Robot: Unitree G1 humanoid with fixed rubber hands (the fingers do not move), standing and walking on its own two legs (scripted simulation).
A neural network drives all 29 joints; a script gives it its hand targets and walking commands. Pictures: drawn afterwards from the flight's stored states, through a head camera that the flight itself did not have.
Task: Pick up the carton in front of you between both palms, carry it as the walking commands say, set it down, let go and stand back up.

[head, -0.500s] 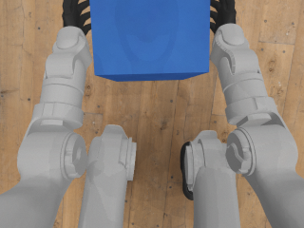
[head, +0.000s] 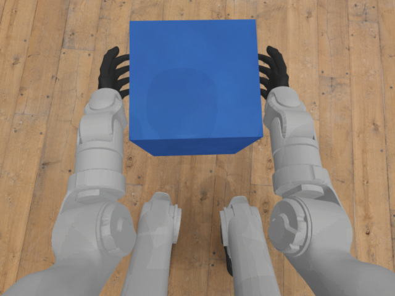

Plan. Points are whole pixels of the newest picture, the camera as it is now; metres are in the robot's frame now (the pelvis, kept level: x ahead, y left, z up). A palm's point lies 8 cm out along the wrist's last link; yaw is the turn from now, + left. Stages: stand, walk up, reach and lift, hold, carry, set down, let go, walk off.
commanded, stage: reach and lift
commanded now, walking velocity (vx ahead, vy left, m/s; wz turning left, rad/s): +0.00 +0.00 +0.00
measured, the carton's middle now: (193, 102) +0.51 +0.03 -0.13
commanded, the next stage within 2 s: none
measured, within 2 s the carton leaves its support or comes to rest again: neither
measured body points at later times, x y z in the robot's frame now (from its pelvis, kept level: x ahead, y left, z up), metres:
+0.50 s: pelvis +0.05 +0.00 +0.14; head +0.21 +0.00 +0.56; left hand +0.46 +0.17 +0.10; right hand +0.47 -0.13 +0.09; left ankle +0.12 +0.14 -0.46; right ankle +0.11 -0.13 -0.46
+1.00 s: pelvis +0.10 +0.00 +0.26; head +0.13 +0.01 +0.71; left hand +0.42 +0.16 +0.24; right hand +0.42 -0.14 +0.24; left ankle +0.12 +0.14 -0.46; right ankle +0.11 -0.13 -0.46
